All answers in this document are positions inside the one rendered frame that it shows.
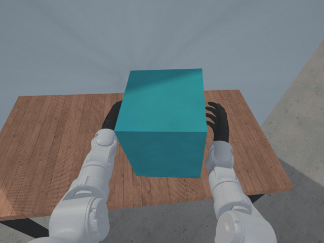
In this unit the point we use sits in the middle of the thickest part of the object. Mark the robot right upper arm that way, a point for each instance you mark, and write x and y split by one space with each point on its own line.
237 227

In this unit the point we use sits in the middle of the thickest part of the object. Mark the carton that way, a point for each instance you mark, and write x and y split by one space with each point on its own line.
162 124

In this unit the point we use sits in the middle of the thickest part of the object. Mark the right robot forearm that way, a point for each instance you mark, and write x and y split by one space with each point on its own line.
224 184

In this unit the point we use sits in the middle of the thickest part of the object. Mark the table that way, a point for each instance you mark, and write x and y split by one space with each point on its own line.
45 140

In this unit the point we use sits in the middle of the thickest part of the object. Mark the robot left upper arm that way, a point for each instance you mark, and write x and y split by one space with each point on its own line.
80 220

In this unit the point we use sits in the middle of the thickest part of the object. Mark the robot left hand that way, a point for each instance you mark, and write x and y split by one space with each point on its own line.
111 118

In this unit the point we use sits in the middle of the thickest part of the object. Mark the left robot forearm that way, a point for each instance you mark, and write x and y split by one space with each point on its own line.
96 171

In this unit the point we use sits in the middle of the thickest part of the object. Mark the robot right hand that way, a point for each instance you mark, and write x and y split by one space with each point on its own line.
221 127

